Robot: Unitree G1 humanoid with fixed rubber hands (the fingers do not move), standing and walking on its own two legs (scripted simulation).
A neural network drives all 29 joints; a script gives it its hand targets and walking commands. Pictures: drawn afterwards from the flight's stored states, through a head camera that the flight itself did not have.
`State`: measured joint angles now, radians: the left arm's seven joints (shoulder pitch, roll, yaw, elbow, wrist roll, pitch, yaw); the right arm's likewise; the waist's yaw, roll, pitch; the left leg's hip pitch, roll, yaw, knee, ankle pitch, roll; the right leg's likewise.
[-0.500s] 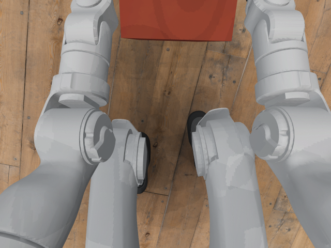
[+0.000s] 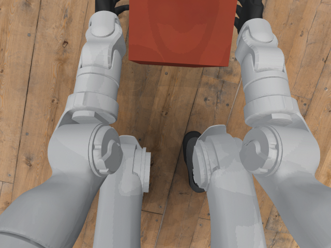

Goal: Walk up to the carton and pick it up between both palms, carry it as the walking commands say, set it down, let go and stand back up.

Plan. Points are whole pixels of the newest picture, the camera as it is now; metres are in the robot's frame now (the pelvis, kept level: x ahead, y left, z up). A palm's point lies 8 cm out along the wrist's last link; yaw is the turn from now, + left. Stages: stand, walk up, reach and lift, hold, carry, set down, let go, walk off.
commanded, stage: set down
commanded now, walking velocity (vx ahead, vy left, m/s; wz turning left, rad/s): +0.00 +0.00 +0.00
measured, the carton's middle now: (174, 24) +0.54 -0.06 -0.23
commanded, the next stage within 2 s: none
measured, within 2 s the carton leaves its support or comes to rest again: rests again in 0.70 s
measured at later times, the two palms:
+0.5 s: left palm (107, 11) +0.55 +0.07 -0.15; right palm (248, 20) +0.51 -0.19 -0.15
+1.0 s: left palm (104, 42) +0.51 +0.09 -0.20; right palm (258, 46) +0.47 -0.24 -0.19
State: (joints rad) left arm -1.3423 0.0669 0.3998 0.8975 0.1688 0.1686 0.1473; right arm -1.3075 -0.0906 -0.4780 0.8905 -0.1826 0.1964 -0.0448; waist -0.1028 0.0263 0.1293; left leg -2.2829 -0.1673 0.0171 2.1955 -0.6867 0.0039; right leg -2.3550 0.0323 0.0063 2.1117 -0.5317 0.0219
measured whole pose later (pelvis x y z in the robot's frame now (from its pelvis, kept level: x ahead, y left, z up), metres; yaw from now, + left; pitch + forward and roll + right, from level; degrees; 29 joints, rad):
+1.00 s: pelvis -0.02 +0.00 +0.01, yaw +0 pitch +32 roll -1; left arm -1.37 0.28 0.00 0.88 -0.19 0.16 0.20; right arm -1.32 -0.34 -0.20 0.91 0.20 0.10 -0.13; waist -0.07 0.04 0.53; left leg -2.10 -0.16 0.01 2.21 -0.66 0.00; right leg -2.17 0.04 0.00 2.11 -0.50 0.02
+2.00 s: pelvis -0.03 +0.00 +0.19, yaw -2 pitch +27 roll +0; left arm -1.34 0.29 0.16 0.67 -0.10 0.36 0.17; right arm -1.27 -0.31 -0.24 0.63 0.11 0.34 -0.11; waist -0.06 0.03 0.52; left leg -1.53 -0.12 -0.03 1.57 -0.51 0.01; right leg -1.60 0.07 0.04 1.49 -0.37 0.02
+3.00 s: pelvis +0.04 -0.01 +0.35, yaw -5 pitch +16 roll +1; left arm -0.35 0.16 0.13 0.48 0.04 0.17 0.04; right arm -0.32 -0.21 -0.11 0.45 -0.01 0.17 0.00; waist -0.02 0.00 0.26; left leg -0.76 -0.07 -0.03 0.83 -0.35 0.02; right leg -0.84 0.08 0.10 0.79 -0.22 0.00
